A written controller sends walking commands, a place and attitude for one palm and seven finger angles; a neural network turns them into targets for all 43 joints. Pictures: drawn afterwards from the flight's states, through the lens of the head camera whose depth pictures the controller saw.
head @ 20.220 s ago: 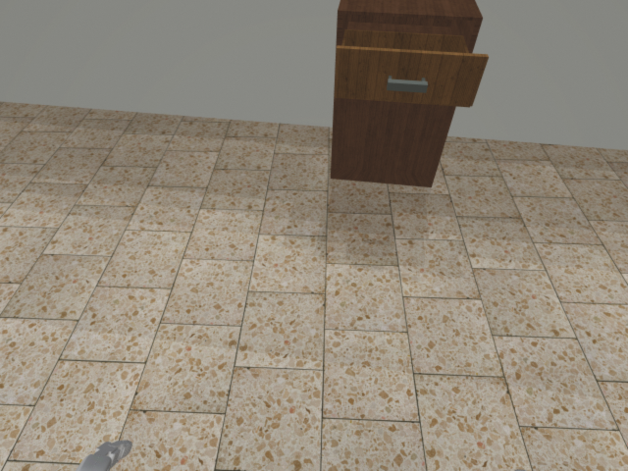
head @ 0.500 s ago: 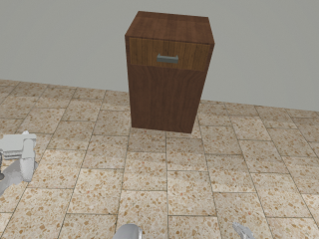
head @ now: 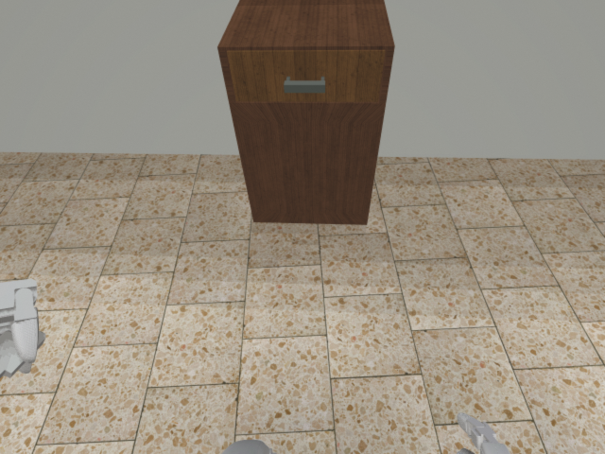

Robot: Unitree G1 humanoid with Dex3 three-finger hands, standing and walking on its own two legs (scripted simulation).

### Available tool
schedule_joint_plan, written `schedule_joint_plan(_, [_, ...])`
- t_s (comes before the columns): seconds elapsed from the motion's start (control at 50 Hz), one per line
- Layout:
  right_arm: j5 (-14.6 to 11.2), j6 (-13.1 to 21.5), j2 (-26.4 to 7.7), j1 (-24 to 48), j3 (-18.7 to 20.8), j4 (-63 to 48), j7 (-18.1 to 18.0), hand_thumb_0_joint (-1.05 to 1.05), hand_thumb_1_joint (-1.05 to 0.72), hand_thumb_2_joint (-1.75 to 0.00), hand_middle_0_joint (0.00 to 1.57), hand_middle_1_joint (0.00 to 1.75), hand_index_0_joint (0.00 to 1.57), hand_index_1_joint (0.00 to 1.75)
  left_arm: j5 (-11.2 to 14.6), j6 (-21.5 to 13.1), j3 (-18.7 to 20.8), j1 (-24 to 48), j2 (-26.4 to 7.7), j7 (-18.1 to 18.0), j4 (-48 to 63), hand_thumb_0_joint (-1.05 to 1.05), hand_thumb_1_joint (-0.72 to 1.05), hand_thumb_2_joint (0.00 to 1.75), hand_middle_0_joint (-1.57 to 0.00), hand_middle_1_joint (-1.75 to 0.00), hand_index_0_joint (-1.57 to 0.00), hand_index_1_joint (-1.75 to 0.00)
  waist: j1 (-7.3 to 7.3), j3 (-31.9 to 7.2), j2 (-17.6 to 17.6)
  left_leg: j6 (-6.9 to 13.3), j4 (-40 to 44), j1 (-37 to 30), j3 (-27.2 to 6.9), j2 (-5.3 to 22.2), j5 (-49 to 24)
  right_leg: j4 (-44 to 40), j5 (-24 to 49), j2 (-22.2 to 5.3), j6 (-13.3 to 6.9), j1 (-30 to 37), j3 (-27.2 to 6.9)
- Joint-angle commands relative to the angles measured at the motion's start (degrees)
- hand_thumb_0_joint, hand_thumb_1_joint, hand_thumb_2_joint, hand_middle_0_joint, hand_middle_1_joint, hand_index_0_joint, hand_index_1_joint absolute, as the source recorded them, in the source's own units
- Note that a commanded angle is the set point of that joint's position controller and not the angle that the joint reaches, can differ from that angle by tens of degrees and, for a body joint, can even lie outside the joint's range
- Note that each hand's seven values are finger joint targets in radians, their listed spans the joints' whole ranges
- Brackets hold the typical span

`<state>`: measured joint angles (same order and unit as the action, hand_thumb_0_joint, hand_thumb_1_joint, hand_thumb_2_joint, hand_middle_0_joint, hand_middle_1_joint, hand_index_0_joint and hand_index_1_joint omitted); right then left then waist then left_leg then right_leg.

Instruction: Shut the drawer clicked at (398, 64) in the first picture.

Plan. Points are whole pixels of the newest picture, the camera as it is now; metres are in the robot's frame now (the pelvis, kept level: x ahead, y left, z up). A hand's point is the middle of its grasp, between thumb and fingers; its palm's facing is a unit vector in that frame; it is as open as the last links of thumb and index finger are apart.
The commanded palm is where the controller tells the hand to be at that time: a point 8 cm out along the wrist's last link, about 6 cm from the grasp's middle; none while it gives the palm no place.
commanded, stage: stop stepping back and stand still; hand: left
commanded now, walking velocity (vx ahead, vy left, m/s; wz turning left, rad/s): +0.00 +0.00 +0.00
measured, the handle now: (305, 83) +1.10 +0.05 -0.08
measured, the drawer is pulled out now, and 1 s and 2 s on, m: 0.00 0.00 0.00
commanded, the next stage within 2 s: let the arm hang, fingers relaxed in 0.62 s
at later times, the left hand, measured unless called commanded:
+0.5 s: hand (71, 292) +0.24 +0.24 +0.17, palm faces +0.31 -0.80 -0.52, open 3.2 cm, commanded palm +0.18 +0.28 +0.19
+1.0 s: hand out of the picture +0.12 +0.21 -0.15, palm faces -0.04 -0.97 -0.24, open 3.1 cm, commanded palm none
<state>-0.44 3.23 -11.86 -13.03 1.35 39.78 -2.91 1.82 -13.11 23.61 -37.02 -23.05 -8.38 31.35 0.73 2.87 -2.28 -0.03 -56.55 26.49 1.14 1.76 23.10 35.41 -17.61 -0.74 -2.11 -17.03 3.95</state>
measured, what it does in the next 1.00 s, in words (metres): steps on the spot: left foot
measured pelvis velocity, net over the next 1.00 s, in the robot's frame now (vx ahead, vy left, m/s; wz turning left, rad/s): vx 0.03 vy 0.03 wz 0.00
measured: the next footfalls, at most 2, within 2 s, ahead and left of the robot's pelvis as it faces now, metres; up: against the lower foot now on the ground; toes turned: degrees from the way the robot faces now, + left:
left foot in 0.12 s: +0.08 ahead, +0.13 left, +0.00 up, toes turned +5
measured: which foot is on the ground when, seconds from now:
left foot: up 0.00-0.10, down 0.12-1.00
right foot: down 0.00-1.00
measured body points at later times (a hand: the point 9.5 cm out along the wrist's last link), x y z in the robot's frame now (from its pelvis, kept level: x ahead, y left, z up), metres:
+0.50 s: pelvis +0.04 +0.01 +0.01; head +0.08 +0.00 +0.46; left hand +0.22 +0.28 +0.19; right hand +0.22 -0.23 -0.08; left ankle +0.04 +0.12 -0.73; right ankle +0.01 -0.10 -0.73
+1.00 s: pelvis +0.03 +0.03 +0.00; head +0.05 +0.03 +0.45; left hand +0.12 +0.26 -0.13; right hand +0.11 -0.22 -0.13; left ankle +0.04 +0.13 -0.73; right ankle +0.01 -0.10 -0.73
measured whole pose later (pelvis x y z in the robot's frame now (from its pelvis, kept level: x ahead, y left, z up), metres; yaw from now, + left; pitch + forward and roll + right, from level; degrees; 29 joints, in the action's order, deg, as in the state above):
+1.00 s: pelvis +0.03 +0.03 +0.00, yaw +0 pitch +0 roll +0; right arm 1.2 -0.8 -13.2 -12.3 -0.3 49.5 0.3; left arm -2.2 3.3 -0.3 -16.8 -11.2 -2.1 -42.0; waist 1.7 2.4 0.4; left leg 1.9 -32.0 16.8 5.3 0.3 15.6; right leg 32.7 -18.5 -2.5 1.0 -14.4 2.8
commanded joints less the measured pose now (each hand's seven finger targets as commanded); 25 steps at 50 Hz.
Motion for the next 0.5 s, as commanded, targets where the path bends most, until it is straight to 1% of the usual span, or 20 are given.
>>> schedule_joint_plan(0.0, [0.0, 5.2, -4.8, 7.7, 1.4, -11.1, -1.2, 0.0, -0.9, -0.9, 0.2, 0.3, 0.2, 0.3, 0.3, -3.5, 5.2, 3.0, -7.9, -1.5, 11.9, 0.0, 0.9, 0.9, -1.4, -1.6, -1.4, -1.6, 0.36, -4.4, 13.2, 1.1, 17.3, -7.8, 2.7, 0.9, -3.2, -16.5, 1.1, -12.9, -6.2, 0.0, -12.8])
schedule_joint_plan(0.02, [0.3, 5.7, -4.7, 7.0, 1.2, -10.5, -1.4, 0.0, -0.9, -0.9, 0.2, 0.3, 0.2, 0.3, 0.1, -3.8, 4.8, 3.5, -8.0, -1.9, 12.8, 0.0, 0.9, 0.9, -1.4, -1.6, -1.4, -1.6, 0.72, -4.9, 11.1, 1.4, 23.9, -12.4, 4.4, -0.4, -7.1, -15.3, 0.3, -11.4, -4.8, -0.5, -10.5])
schedule_joint_plan(0.04, [0.5, 6.5, -4.9, 6.7, 1.3, -10.5, -1.6, 0.0, -0.9, -0.9, 0.2, 0.3, 0.2, 0.3, 0.0, -4.3, 4.2, 3.7, -7.9, -2.1, 14.1, 0.0, 0.9, 0.9, -1.4, -1.6, -1.4, -1.6, 0.52, -5.1, 7.2, 1.8, 29.3, -15.7, 4.4, -0.9, -9.2, -13.5, 0.2, -9.9, -3.4, 0.0, -9.5])
schedule_joint_plan(0.06, [0.5, 7.2, -5.7, 6.8, 1.8, -10.7, -2.0, 0.0, -0.9, -0.9, 0.2, 0.3, 0.2, 0.3, 0.0, -4.7, 3.7, 4.2, -8.0, -2.1, 16.0, 0.0, 0.9, 0.9, -1.4, -1.6, -1.4, -1.6, 0.61, -4.6, 2.4, 2.4, 33.0, -18.1, 1.6, 1.2, -10.5, -9.9, 2.0, -9.1, -1.8, -0.2, -8.7])
schedule_joint_plan(0.08, [0.8, 7.6, -6.7, 6.4, 2.2, -11.3, -2.1, 0.0, -0.9, -0.9, 0.2, 0.3, 0.2, 0.3, -0.1, -5.2, 4.3, 4.0, -8.2, -2.2, 17.9, 0.0, 0.9, 0.9, -1.4, -1.6, -1.4, -1.6, -0.21, -5.1, -4.0, 4.3, 36.6, -18.7, -6.0, 6.6, -13.2, -4.7, 2.6, -5.7, 0.3, -0.5, -6.9])
schedule_joint_plan(0.1, [0.5, 7.6, -7.2, 6.1, 2.4, -12.0, -1.8, 0.0, -0.9, -0.9, 0.2, 0.3, 0.2, 0.3, -0.6, -5.4, 4.8, 3.3, -8.6, -2.3, 18.6, 0.0, 0.9, 0.9, -1.4, -1.6, -1.4, -1.6, -1.01, -5.7, -9.1, 6.4, 36.8, -19.4, -12.3, 11.2, -18.1, -1.1, 1.5, -2.7, 2.1, -2.7, -4.7])
schedule_joint_plan(0.12, [0.2, 7.5, -7.3, 5.5, 2.4, -12.3, -1.3, 0.0, -0.9, -0.9, 0.2, 0.3, 0.2, 0.3, -0.8, -5.3, 5.5, 2.7, -9.1, -2.2, 18.7, 0.0, 0.9, 0.9, -1.4, -1.6, -1.4, -1.6, -1.4, -6.1, -9.0, 7.0, 36.7, -18.8, -13.4, 12.9, -23.6, 0.2, -0.4, -1.3, 2.9, -2.3, -3.1])
schedule_joint_plan(0.14, [0.1, 7.6, -6.4, 5.2, 2.1, -11.3, -1.1, 0.0, -0.9, -0.9, 0.2, 0.3, 0.2, 0.3, -0.7, -4.9, 6.2, 0.6, -9.0, -1.9, 15.6, 0.0, 0.9, 0.9, -1.4, -1.6, -1.4, -1.6, -0.7, -5.5, -11.0, 6.3, 38.4, -15.3, -11.8, 12.5, -20.2, -0.2, -4.0, -1.0, 2.7, -0.2, -2.0])
schedule_joint_plan(0.16, [0.3, 7.7, -6.0, 5.2, 1.9, -11.4, -1.0, 0.0, -0.9, -0.9, 0.2, 0.3, 0.2, 0.3, -1.0, -4.8, 7.9, 0.8, -10.5, -1.8, 16.1, 0.0, 0.9, 0.9, -1.4, -1.6, -1.4, -1.6, -0.95, -4.1, -13.0, 5.8, 38.2, -13.2, -9.9, 11.7, -20.3, -2.4, -2.5, -1.3, 2.4, 1.6, -1.8])
schedule_joint_plan(0.18, [0.0, 7.6, -5.6, 5.3, 1.5, -11.5, -0.9, 0.0, -0.9, -0.9, 0.2, 0.3, 0.2, 0.3, -1.0, -4.7, 7.6, 0.7, -9.8, -1.8, 15.1, 0.0, 0.9, 0.9, -1.4, -1.6, -1.4, -1.6, -0.71, -3.0, -11.2, 5.2, 36.9, -10.4, -7.9, 10.9, -20.3, -5.1, 0.8, -1.4, 2.3, 4.8, -1.5])
schedule_joint_plan(0.2, [-0.3, 7.2, -5.8, 4.9, 1.7, -11.6, -0.7, 0.0, -0.9, -0.9, 0.2, 0.3, 0.2, 0.3, -0.9, -4.8, 7.8, -0.3, -9.5, -1.8, 13.6, 0.0, 0.9, 0.9, -1.4, -1.6, -1.4, -1.6, -0.6, -3.7, -7.9, 4.3, 34.2, -9.5, -5.3, 9.1, -20.1, -8.1, 6.4, -1.6, 2.0, 7.5, -2.4])
schedule_joint_plan(0.22, [-0.6, 6.9, -5.8, 4.8, 1.9, -11.9, -0.5, 0.0, -0.9, -0.9, 0.2, 0.3, 0.2, 0.3, -0.4, -4.7, 7.3, -1.2, -8.7, -1.7, 12.3, 0.0, 0.9, 0.9, -1.4, -1.6, -1.4, -1.6, -0.33, -5.1, -2.4, 3.2, 31.0, -9.8, -3.3, 6.6, -19.9, -10.4, 12.3, -2.5, 1.4, 9.2, -5.0])
schedule_joint_plan(0.26, [-1.0, 5.9, -5.7, 4.5, 2.5, -12.3, -0.1, 0.0, -0.9, -0.9, 0.2, 0.3, 0.2, 0.3, 0.6, -4.0, 6.3, -4.4, -7.4, -1.3, 9.4, 0.0, 0.9, 0.9, -1.4, -1.6, -1.4, -1.6, 0.64, -7.4, 6.6, 1.0, 25.0, -9.9, 0.5, 2.8, -18.2, -12.6, 24.4, -7.7, -0.6, 10.7, -12.1])
schedule_joint_plan(0.28, [-1.0, 5.3, -5.6, 4.7, 2.3, -12.5, 0.0, 0.0, -0.9, -0.9, 0.2, 0.3, 0.2, 0.3, 0.9, -3.8, 6.0, -3.6, -7.4, -1.3, 10.1, 0.0, 0.9, 0.9, -1.4, -1.6, -1.4, -1.6, 0.84, -8.5, 7.5, 0.6, 24.6, -9.9, 1.5, 1.8, -17.2, -12.7, 29.3, -9.3, -1.1, 12.0, -13.5])
schedule_joint_plan(0.3, [-0.9, 4.9, -5.4, 5.0, 2.1, -12.5, -0.1, 0.0, -0.9, -0.9, 0.2, 0.3, 0.2, 0.3, 1.0, -3.6, 6.1, -3.3, -7.5, -1.4, 9.7, 0.0, 0.9, 0.9, -1.4, -1.6, -1.4, -1.6, 0.84, -8.9, 7.4, 0.6, 26.0, -10.5, 1.9, 1.5, -16.4, -12.7, 31.0, -9.7, -1.0, 12.3, -13.0])
schedule_joint_plan(0.32, [-0.8, 4.6, -5.4, 5.2, 1.9, -12.7, -0.2, 0.0, -0.9, -0.9, 0.2, 0.3, 0.2, 0.3, 1.1, -3.5, 6.1, -3.1, -7.6, -1.4, 10.0, 0.0, 0.9, 0.9, -1.4, -1.6, -1.4, -1.6, 0.69, -9.3, 7.1, 0.8, 28.1, -11.6, 1.9, 1.7, -17.7, -12.0, 31.4, -9.0, -0.5, 12.8, -11.7])
schedule_joint_plan(0.34, [-0.7, 4.5, -5.5, 5.7, 1.9, -13.0, -0.4, 0.0, -0.9, -0.9, 0.2, 0.3, 0.2, 0.3, 1.1, -3.4, 5.9, -3.4, -7.4, -1.4, 10.5, 0.0, 0.9, 0.9, -1.4, -1.6, -1.4, -1.6, 0.45, -9.7, 5.8, 1.1, 30.0, -13.9, 1.7, 2.4, -20.8, -11.1, 30.7, -7.6, 0.3, 12.1, -10.0])
schedule_joint_plan(0.36, [-0.6, 4.4, -5.8, 6.4, 1.8, -13.4, -0.7, 0.0, -0.9, -0.9, 0.2, 0.3, 0.2, 0.3, 1.1, -3.3, 5.7, -3.0, -7.7, -1.4, 11.7, 0.0, 0.9, 0.9, -1.4, -1.6, -1.4, -1.6, 0.41, -10.0, 2.9, 1.5, 30.7, -15.6, 1.3, 3.3, -25.2, -10.0, 30.9, -6.6, 1.0, 11.9, -8.4])
schedule_joint_plan(0.4, [-0.4, 4.1, -5.5, 6.4, 1.6, -13.8, -1.0, 0.0, -0.9, -0.9, 0.2, 0.3, 0.2, 0.3, 0.8, -3.4, 5.9, -3.1, -8.3, -1.4, 12.7, 0.0, 0.9, 0.9, -1.4, -1.6, -1.4, -1.6, 0.05, -10.6, 1.0, 2.1, 31.0, -18.6, 0.5, 4.8, -31.6, -8.9, 29.4, -4.7, 1.8, 10.4, -6.1])
schedule_joint_plan(0.48, [-0.5, 4.0, -5.7, 6.8, 1.5, -14.2, -1.5, 0.0, -0.9, -0.9, 0.2, 0.3, 0.2, 0.3, 0.6, -3.1, 4.8, -0.7, -8.3, -1.5, 14.3, 0.0, 0.9, 0.9, -1.4, -1.6, -1.4, -1.6, -0.12, -9.3, 0.1, 1.9, 31.3, -19.0, -0.1, 5.0, -30.5, -9.9, 26.7, -4.0, 1.9, 9.4, -5.9])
